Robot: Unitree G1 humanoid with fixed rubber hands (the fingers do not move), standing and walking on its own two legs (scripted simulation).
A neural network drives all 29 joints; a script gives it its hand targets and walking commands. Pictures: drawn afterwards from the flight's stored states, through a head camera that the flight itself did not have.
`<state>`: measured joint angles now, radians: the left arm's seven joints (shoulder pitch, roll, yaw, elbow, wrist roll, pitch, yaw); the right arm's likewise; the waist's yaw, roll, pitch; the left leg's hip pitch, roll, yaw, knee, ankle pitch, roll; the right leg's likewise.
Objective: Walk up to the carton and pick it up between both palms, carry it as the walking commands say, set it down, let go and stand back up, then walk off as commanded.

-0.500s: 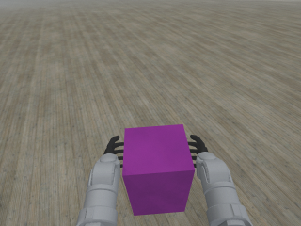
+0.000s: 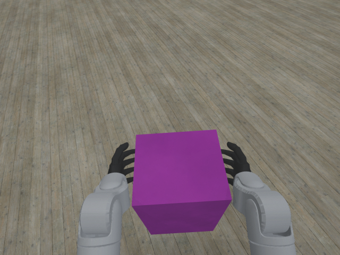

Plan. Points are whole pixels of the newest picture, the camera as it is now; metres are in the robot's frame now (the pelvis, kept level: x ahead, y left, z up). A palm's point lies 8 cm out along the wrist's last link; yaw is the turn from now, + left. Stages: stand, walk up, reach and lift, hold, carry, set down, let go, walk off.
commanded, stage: carry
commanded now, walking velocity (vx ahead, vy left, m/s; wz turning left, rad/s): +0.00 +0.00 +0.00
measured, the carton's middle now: (179, 188) +0.28 +0.00 +0.01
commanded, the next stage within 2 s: none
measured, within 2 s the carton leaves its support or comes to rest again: neither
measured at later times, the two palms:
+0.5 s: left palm (82, 217) +0.19 +0.18 +0.09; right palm (222, 205) +0.21 -0.08 +0.09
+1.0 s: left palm (126, 231) +0.17 +0.10 +0.06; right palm (270, 251) +0.14 -0.15 +0.06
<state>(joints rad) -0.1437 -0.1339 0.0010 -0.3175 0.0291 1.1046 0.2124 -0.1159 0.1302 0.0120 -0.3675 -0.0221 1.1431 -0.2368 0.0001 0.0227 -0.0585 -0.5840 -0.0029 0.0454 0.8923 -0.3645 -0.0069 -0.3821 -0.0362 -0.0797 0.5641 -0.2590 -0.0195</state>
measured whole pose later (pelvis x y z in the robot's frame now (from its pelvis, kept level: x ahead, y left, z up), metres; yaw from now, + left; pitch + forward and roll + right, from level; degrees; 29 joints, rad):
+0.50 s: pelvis -0.06 +0.03 +0.00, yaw +2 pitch +2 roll +0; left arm -0.16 -0.14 0.03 -0.24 0.03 1.16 0.23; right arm -0.15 0.13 -0.01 -0.27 -0.03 1.19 -0.21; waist 0.02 0.01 -0.14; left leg -0.41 0.04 0.10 0.57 -0.20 0.02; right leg -0.41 -0.10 -0.11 0.55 -0.18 0.03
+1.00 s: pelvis -0.12 +0.01 -0.02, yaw -8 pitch +3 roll +1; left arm -0.20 -0.14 0.04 -0.30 0.03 1.13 0.22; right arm -0.17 0.14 -0.01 -0.33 -0.03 1.15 -0.22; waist 0.02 0.00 -0.01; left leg -0.59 0.10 0.12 0.92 -0.44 -0.04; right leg -0.56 -0.04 -0.06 0.68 -0.16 -0.04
